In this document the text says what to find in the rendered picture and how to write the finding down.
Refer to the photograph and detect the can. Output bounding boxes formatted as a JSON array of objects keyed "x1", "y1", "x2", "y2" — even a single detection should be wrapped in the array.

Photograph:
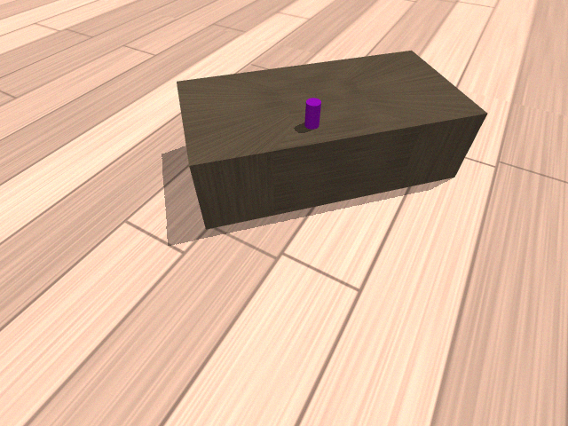
[{"x1": 304, "y1": 98, "x2": 321, "y2": 130}]

